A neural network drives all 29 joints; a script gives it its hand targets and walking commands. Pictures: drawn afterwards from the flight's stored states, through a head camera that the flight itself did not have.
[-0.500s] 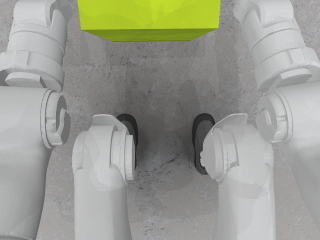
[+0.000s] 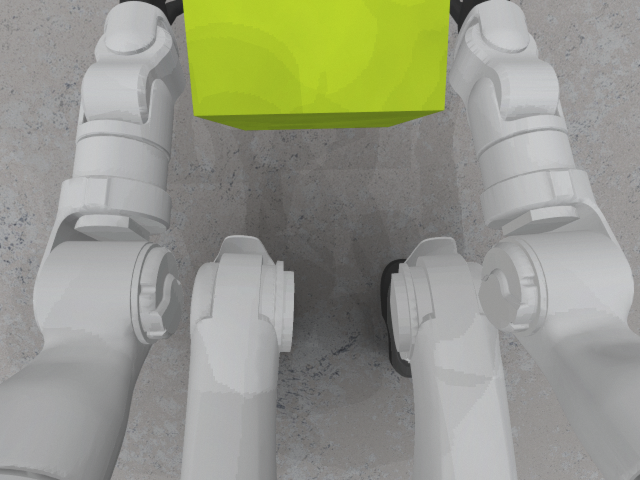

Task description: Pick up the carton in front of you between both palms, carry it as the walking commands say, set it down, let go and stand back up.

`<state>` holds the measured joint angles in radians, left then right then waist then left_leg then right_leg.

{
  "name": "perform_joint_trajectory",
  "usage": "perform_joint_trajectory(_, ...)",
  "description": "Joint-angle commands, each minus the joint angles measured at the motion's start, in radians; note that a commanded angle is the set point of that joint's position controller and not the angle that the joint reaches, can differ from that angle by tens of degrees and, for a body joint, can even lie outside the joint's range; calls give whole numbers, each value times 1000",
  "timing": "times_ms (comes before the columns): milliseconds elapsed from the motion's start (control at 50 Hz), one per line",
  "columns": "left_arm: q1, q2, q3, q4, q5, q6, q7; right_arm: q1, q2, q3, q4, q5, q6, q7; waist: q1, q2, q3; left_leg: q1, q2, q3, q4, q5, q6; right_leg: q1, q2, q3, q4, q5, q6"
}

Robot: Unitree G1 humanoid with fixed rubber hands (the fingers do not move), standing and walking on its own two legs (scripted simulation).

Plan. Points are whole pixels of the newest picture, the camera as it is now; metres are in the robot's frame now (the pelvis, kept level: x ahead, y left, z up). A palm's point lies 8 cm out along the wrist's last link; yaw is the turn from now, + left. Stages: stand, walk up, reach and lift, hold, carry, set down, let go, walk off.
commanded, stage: reach and lift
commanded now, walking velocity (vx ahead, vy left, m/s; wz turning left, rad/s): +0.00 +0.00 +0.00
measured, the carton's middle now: (315, 27) +0.55 +0.04 -0.21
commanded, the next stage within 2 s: none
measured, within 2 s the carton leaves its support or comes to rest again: neither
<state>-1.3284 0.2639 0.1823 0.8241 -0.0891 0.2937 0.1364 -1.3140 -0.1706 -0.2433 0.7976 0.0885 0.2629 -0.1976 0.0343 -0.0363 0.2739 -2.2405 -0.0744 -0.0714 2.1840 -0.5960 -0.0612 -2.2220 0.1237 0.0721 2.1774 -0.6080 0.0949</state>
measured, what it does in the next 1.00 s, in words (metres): rises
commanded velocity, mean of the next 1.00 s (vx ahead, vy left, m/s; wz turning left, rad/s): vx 0.00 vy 0.00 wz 0.00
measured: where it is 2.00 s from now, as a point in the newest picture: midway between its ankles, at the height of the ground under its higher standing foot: (329, 336)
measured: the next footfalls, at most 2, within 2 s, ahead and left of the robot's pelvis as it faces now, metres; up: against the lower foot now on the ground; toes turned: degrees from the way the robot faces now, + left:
none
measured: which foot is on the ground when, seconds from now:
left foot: down 0.00-1.00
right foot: down 0.00-1.00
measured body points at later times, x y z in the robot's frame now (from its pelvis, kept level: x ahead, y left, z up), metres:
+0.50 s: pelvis -0.02 -0.01 +0.11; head +0.26 +0.02 +0.47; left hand +0.49 +0.19 +0.05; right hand +0.51 -0.12 +0.05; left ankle +0.10 +0.13 -0.34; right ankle +0.11 -0.14 -0.34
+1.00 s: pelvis +0.04 -0.01 +0.25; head +0.20 +0.01 +0.67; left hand +0.45 +0.18 +0.21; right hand +0.46 -0.13 +0.21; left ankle +0.10 +0.13 -0.34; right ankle +0.11 -0.14 -0.34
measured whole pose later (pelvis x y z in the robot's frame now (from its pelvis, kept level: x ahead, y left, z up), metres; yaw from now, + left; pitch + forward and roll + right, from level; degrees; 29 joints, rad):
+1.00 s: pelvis +0.04 -0.01 +0.25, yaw +2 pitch +31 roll +0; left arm -0.69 -0.04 0.38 0.67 0.19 0.36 0.04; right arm -0.68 0.10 -0.40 0.64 -0.17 0.33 -0.09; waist 0.01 -0.02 -0.22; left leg -1.39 -0.09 -0.13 1.31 -0.46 -0.05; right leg -1.38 0.11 0.12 1.31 -0.48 0.05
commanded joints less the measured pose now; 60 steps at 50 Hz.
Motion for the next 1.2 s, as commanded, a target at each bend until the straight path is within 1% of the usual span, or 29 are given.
perform_joint_trajectory(0,-704,-1094,-427,-374,-110,-19,-300,-748,1113,492,-323,108,-6,278,52,56,-1968,991,-73,174,-204,712,28,762,69,-193,-183,588,-56)
perform_joint_trajectory(40,-624,-1127,-401,-287,-68,8,-307,-681,1129,463,-258,69,16,286,44,50,-1791,913,-75,178,-258,610,25,693,72,-193,-235,496,-51)
perform_joint_trajectory(60,-591,-1146,-377,-234,-44,18,-314,-647,1137,432,-214,40,25,291,37,48,-1674,839,-75,180,-290,518,22,652,71,-192,-267,422,-53)
perform_joint_trajectory(100,-543,-1176,-301,-114,19,33,-331,-595,1140,332,-107,-37,39,303,18,43,-1426,688,-73,180,-357,328,20,564,68,-191,-332,273,-58)
perform_joint_trajectory(120,-528,-1179,-252,-63,55,39,-340,-580,1131,271,-56,-80,46,308,6,41,-1330,633,-73,178,-388,254,24,533,68,-191,-364,213,-63)
perform_joint_trajectory(160,-516,-1179,-170,0,115,49,-355,-560,1120,182,8,-146,58,317,-2,41,-1248,591,-74,178,-441,175,31,518,68,-188,-417,149,-72)
perform_joint_trajectory(200,-517,-1178,-118,29,155,50,-362,-555,1114,132,34,-185,61,324,-4,45,-1238,595,-77,177,-479,150,34,527,68,-184,-455,132,-78)
perform_joint_trajectory(260,-531,-1179,-82,27,185,48,-367,-566,1121,103,35,-208,61,336,-3,48,-1280,643,-78,174,-524,148,35,555,68,-179,-502,134,-78)
perform_joint_trajectory(320,-540,-1198,-92,-1,186,52,-368,-582,1152,127,9,-197,67,345,7,46,-1360,714,-81,177,-563,159,35,610,68,-179,-542,145,-74)
perform_joint_trajectory(440,-513,-1271,-197,-104,137,79,-370,-548,1239,247,-79,-136,98,365,19,39,-1567,905,-84,181,-631,250,30,770,73,-180,-612,214,-58)
perform_joint_trajectory(540,-421,-1325,-295,-176,91,99,-370,-449,1293,349,-145,-92,118,376,16,40,-1616,1029,-88,170,-682,345,22,872,75,-168,-667,289,-49)
perform_joint_trajectory(660,-281,-1367,-351,-190,74,91,-365,-303,1322,408,-161,-75,107,375,7,41,-1517,1108,-93,146,-763,389,16,960,75,-147,-754,338,-47)
perform_joint_trajectory(900,-28,-1401,-350,-159,118,38,-350,-39,1349,409,-124,-113,59,364,-6,38,-1270,1286,-89,91,-990,381,29,1181,61,-89,-990,348,-57)
perform_joint_trajectory(1020,86,-1414,-373,-174,130,19,-345,81,1360,432,-136,-125,44,365,-12,38,-1193,1417,-81,64,-1108,409,39,1322,46,-60,-1112,381,-63)
perform_joint_trajectory(1180,238,-1429,-428,-220,132,14,-341,237,1368,484,-175,-130,42,372,-19,41,-1087,1624,-67,28,-1276,471,46,1519,24,-25,-1280,443,-71)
